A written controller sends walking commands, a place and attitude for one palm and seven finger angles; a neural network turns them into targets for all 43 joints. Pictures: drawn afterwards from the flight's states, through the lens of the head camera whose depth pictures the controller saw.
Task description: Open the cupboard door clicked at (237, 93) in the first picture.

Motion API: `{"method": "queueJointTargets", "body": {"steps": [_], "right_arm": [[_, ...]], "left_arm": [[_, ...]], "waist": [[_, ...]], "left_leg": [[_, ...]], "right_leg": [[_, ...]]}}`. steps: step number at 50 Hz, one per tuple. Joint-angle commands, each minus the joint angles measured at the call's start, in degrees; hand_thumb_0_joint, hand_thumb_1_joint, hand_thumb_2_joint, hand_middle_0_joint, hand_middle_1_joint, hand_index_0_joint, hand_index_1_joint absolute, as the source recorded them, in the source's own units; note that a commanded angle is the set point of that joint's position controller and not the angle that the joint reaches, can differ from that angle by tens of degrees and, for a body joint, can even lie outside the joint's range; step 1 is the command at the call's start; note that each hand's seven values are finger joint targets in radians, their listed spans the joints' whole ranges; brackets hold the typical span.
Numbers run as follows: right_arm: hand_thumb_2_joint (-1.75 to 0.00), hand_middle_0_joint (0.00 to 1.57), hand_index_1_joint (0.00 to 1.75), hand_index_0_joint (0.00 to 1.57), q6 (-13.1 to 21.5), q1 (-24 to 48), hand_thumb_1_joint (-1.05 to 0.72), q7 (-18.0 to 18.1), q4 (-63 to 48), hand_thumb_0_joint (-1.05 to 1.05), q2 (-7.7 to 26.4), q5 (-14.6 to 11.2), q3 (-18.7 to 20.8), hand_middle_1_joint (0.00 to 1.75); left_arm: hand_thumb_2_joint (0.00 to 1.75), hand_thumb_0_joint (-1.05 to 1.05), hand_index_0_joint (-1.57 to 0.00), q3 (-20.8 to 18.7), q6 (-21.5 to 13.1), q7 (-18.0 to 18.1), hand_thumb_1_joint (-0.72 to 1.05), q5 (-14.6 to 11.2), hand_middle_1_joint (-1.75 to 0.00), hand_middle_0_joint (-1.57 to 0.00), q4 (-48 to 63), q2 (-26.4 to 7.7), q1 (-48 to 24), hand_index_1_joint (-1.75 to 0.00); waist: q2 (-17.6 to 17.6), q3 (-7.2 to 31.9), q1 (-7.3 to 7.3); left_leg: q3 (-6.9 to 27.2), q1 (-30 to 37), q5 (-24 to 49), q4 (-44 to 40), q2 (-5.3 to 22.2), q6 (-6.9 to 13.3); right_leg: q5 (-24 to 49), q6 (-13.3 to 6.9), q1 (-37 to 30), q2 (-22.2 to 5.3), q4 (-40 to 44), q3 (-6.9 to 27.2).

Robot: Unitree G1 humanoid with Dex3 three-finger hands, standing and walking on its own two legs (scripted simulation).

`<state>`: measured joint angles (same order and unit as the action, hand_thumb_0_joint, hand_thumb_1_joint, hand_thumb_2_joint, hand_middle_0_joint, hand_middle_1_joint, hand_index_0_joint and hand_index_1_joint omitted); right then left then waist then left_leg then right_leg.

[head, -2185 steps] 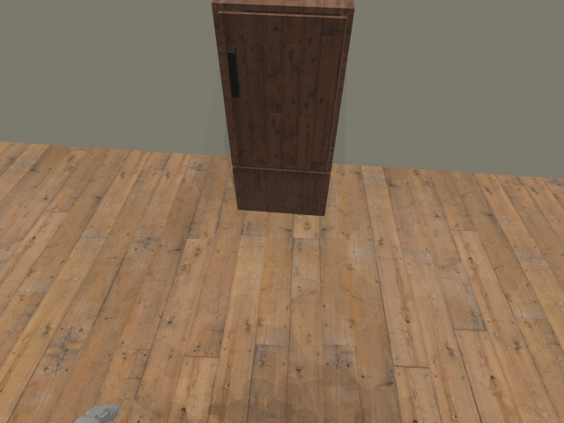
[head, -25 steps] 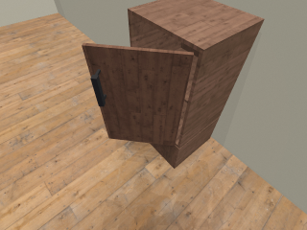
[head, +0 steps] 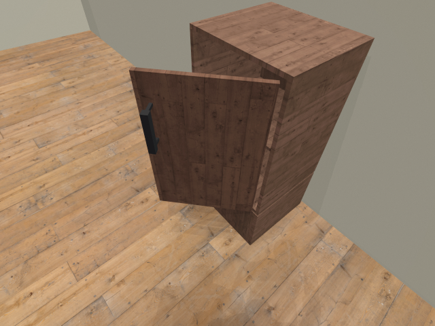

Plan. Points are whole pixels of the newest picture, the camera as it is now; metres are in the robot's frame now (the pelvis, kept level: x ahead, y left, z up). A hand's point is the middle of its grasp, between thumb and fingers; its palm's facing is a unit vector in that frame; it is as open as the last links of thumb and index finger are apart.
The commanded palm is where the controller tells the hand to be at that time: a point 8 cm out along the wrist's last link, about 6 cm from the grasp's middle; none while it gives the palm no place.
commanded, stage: look again from close up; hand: left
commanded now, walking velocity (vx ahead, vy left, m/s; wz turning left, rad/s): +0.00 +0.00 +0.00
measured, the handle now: (151, 128) +0.64 +0.24 -0.04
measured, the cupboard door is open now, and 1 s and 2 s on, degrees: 43 43 43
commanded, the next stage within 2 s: shuffle to correct the standing spot in 0.34 s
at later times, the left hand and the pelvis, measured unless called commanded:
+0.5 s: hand out of the picture -0.03 +0.21 -0.17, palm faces +0.00 -0.99 -0.17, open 7.3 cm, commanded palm none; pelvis -0.03 +0.05 +0.00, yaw -1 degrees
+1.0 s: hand out of the picture +0.00 +0.23 -0.17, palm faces -0.02 -0.99 -0.13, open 7.4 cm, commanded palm none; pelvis +0.03 +0.08 +0.00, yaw -6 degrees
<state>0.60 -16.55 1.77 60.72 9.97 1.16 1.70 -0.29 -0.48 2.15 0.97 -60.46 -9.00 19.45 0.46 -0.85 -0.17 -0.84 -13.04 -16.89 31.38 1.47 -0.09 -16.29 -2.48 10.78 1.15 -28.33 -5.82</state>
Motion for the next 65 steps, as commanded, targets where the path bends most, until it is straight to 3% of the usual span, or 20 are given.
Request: {"method": "queueJointTargets", "body": {"steps": [1, 5, 22, 28, 33, 37, 39, 40, 41, 42, 43, 44, 46, 47, 51, 58, 60, 63, 64, 65], "right_arm": [[-0.9, 0.2, 0.3, 0.2, 0.82, -1.44, -0.9, 0.2, -3.06, 0.0, 4.51, -0.17, 0.3, 0.3], [-0.9, 0.2, 0.3, 0.2, 0.81, -0.49, -0.9, 0.09, -3.29, 0.0, 4.98, -0.18, -0.12, 0.3], [-0.9, 0.2, 0.3, 0.2, 0.57, -0.78, -0.9, -0.46, -1.72, 0.0, 6.32, -0.35, -0.05, 0.3], [-0.9, 0.2, 0.3, 0.2, -0.81, -1.76, -0.9, -0.64, -1.05, 0.0, 7.92, -0.05, 0.94, 0.3], [-0.9, 0.2, 0.3, 0.2, -0.62, -3.06, -0.9, -0.64, -1.28, 0.0, 5.11, -0.14, 0.73, 0.3], [-0.9, 0.2, 0.3, 0.2, 0.11, -3.84, -0.9, -0.81, -1.62, 0.0, 2.0, 0.03, 0.42, 0.3], [-0.9, 0.2, 0.3, 0.2, 0.85, -5.62, -0.9, -0.95, -1.28, 0.0, 1.19, -0.14, 0.28, 0.3], [-0.9, 0.2, 0.3, 0.2, 1.0, -8.31, -0.9, -0.94, -0.4, 0.0, 1.16, -0.22, 0.23, 0.3], [-0.9, 0.2, 0.3, 0.2, 1.28, -11.75, -0.9, -0.64, 0.84, 0.0, 2.48, -0.14, 0.54, 0.3], [-0.9, 0.2, 0.3, 0.2, 1.62, -16.56, -0.9, -0.19, 2.38, 0.0, 6.02, 0.23, 1.42, 0.3], [-0.9, 0.2, 0.3, 0.2, 1.95, -19.12, -0.9, 0.3, 2.91, 0.0, 7.27, 0.25, 1.6, 0.3], [-0.9, 0.2, 0.3, 0.2, 2.29, -17.31, -0.9, 0.54, 2.88, 0.0, 5.24, -0.06, 0.73, 0.3], [-0.9, 0.2, 0.3, 0.2, 3.45, -13.81, -0.9, 0.57, 1.75, 0.0, 3.15, -0.36, -0.24, 0.3], [-0.9, 0.2, 0.3, 0.2, 4.0, -13.06, -0.9, 0.62, 1.64, 0.0, 2.83, -0.45, -0.47, 0.3], [-0.9, 0.2, 0.3, 0.2, 5.03, -13.75, -0.9, 1.13, 2.83, 0.0, 2.45, -0.38, -0.7, 0.3], [-0.9, 0.2, 0.3, 0.2, 4.08, -16.93, -0.9, 0.87, 5.56, 0.0, 1.82, 0.32, -0.38, 0.3], [-0.9, 0.2, 0.3, 0.2, 3.56, -17.17, -0.9, 0.99, 5.99, 0.0, 1.61, 0.56, -0.38, 0.3], [-0.9, 0.2, 0.3, 0.2, 2.8, -15.31, -0.9, 1.16, 5.51, 0.0, 2.68, -0.36, -0.27, 0.3], [-0.9, 0.2, 0.3, 0.2, 2.72, -14.75, -0.9, 1.01, 4.64, 0.0, 2.02, -0.91, -0.09, 0.3], [-0.9, 0.2, 0.3, 0.2, 2.07, -16.26, -0.9, 0.64, 4.05, 0.0, 0.3, -1.53, -0.05, 0.3]], "left_arm": [[0.9, 0.0, -0.2, -1.18, -1.15, 0.62, 0.9, 0.11, -0.3, -0.2, 3.45, -6.36, 1.06, -0.3], [0.9, 0.0, -0.2, -0.86, -0.76, 0.46, 0.9, 0.0, -0.3, -0.2, 3.42, -6.26, 1.61, -0.3], [0.9, 0.0, -0.2, -0.43, -0.06, 0.21, 0.9, 0.42, -0.3, -0.2, 2.0, -4.73, 2.46, -0.3], [0.9, 0.0, -0.2, -1.23, 0.34, -0.49, 0.9, 1.4, -0.3, -0.2, 0.73, -3.41, 6.4, -0.3], [0.9, 0.0, -0.2, -2.44, -0.32, -0.61, 0.9, 0.82, -0.3, -0.2, -0.1, -3.45, 9.66, -0.3], [0.9, 0.0, -0.2, -3.93, -0.77, -0.05, 0.9, 0.14, -0.3, -0.2, -0.36, -5.98, 10.86, -0.3], [0.9, 0.0, -0.2, -4.02, -0.86, -0.08, 0.9, 0.22, -0.3, -0.2, 0.44, -6.23, 8.43, -0.3], [0.9, 0.0, -0.2, -3.82, -0.66, -0.19, 0.9, 0.34, -0.3, -0.2, 1.03, -5.31, 6.59, -0.3], [0.9, 0.0, -0.2, -3.44, -0.29, -0.47, 0.9, 0.52, -0.3, -0.2, 1.57, -3.36, 4.6, -0.3], [0.9, 0.0, -0.2, -2.81, -0.08, -0.77, 0.9, 0.62, -0.3, -0.2, 2.41, -0.29, 3.35, -0.3], [0.9, 0.0, -0.2, -2.64, -0.26, -0.66, 0.9, 1.12, -0.3, -0.2, 4.14, -0.21, -0.15, -0.3], [0.9, 0.0, -0.2, -2.99, -0.23, -0.77, 0.9, 1.2, -0.3, -0.2, 3.76, -1.32, -0.07, -0.3], [0.9, 0.0, -0.2, -3.07, -0.98, -1.57, 0.9, 1.0, -0.3, -0.2, 2.41, -0.47, 1.24, -0.3], [0.9, 0.0, -0.2, -2.98, -1.03, -1.8, 0.9, 0.75, -0.3, -0.2, 2.1, 0.37, 1.52, -0.3], [0.9, 0.0, -0.2, -2.91, -0.6, -2.26, 0.9, 0.35, -0.3, -0.2, 3.2, 1.55, -0.67, -0.3], [0.9, 0.0, -0.2, -2.87, -0.5, -2.47, 0.9, 0.26, -0.3, -0.2, 7.02, 1.11, -10.49, -0.3], [0.9, 0.0, -0.2, -2.76, -0.68, -2.05, 0.9, 0.28, -0.3, -0.2, 7.72, 0.64, -11.6, -0.3], [0.9, 0.0, -0.2, -2.95, -1.42, -0.78, 0.9, 0.34, -0.3, -0.2, 4.34, -0.97, -0.76, -0.3], [0.9, 0.0, -0.2, -3.65, -2.06, -0.02, 0.9, 0.31, -0.3, -0.2, 2.91, -3.86, 4.28, -0.3], [0.9, 0.0, -0.2, -4.05, -2.37, 0.52, 0.9, -0.11, -0.3, -0.2, 2.5, -7.82, 5.35, -0.3]], "waist": [[0.69, -3.82, -0.2], [0.58, -3.66, 0.74], [1.48, -4.69, 0.63], [2.47, -7.45, 1.48], [-2.62, -8.0, 1.51], [-11.12, -6.14, 0.88], [-8.12, -5.58, -0.84], [-5.09, -5.65, -2.2], [0.59, -7.57, -3.64], [12.32, -8.29, -5.2], [13.97, -10.96, -5.83], [8.1, -13.19, -4.28], [0.15, -11.37, -2.12], [-1.09, -9.65, -1.35], [2.09, -5.66, -0.55], [4.47, -8.26, -2.13], [3.62, -7.75, -2.2], [-0.58, -0.23, 2.99], [-3.71, 4.55, 4.58], [-8.17, 8.74, 3.58]], "left_leg": [[3.51, -1.98, 11.2, -5.22, 3.69, 2.41], [4.27, -3.12, 10.91, -7.39, 4.36, 2.75], [7.84, -6.34, -6.2, -17.49, 5.21, 3.06], [10.11, -11.17, -25.4, -19.89, 6.62, 5.2], [5.69, -11.1, -18.22, -10.71, 2.2, 4.41], [-2.73, -11.64, -6.65, 6.87, -1.47, 2.57], [-2.66, -5.1, -5.87, 2.31, -0.79, 2.6], [-2.34, 0.58, -6.85, -2.55, -0.52, 2.54], [2.55, 5.06, -10.12, -8.13, 2.54, 3.38], [15.66, 10.39, -15.47, -17.73, 12.11, 5.7], [22.83, 9.88, -14.82, -24.03, 18.66, 7.5], [21.2, 7.19, -10.2, -24.83, 18.89, 7.4], [15.52, 7.56, 4.68, -23.16, 17.36, 9.2], [11.6, 8.63, 13.68, -22.34, 16.27, 9.57], [3.97, 11.93, 31.06, -20.53, 13.12, 9.92], [1.9, 11.23, 29.96, -19.55, 11.84, 10.91], [1.66, 11.54, 37.68, -16.1, 12.09, 10.43], [-0.92, 7.53, 45.98, -2.58, 8.86, 5.86], [-1.64, -0.69, 36.09, 4.72, 6.26, 3.26], [-3.89, -8.66, 4.4, 13.21, 0.4, 0.08]], "right_leg": [[8.95, -0.69, 2.78, -7.41, 5.49, 8.15], [8.08, 0.16, 0.75, -6.85, 5.5, 7.51], [3.87, 2.15, 0.05, -6.28, 5.27, 6.09], [-9.88, 1.94, 0.89, -4.04, 1.75, 3.66], [-14.95, -1.07, 1.81, -7.4, 6.51, 10.76], [-22.65, -6.99, 1.58, -16.78, 15.03, 24.8], [-19.18, -6.74, 6.69, -15.75, 12.46, 21.86], [-18.55, -5.51, 11.43, -12.65, 9.0, 17.71], [-15.83, -3.52, 17.39, -7.45, 1.05, 12.56], [-11.54, -0.8, 25.3, -1.33, -14.18, 4.4], [-12.63, 0.01, 30.02, -1.85, -25.15, 3.37], [-8.52, -0.18, 30.77, -4.94, -30.15, 6.82], [-2.88, 0.51, 29.94, -7.23, -32.85, 6.74], [-0.46, 1.18, 28.87, -7.59, -32.84, 6.22], [2.44, 1.94, 26.16, -7.24, -27.26, 3.31], [3.72, 0.83, 21.45, -5.96, -13.82, -0.19], [1.98, 0.45, 18.1, -4.92, -9.31, -0.84], [14.12, 0.54, -2.06, -2.87, 1.06, -0.81], [31.21, -1.6, -14.27, -8.96, -0.29, 6.25], [52.96, -7.85, -21.68, -22.22, 0.04, 18.37]]}}
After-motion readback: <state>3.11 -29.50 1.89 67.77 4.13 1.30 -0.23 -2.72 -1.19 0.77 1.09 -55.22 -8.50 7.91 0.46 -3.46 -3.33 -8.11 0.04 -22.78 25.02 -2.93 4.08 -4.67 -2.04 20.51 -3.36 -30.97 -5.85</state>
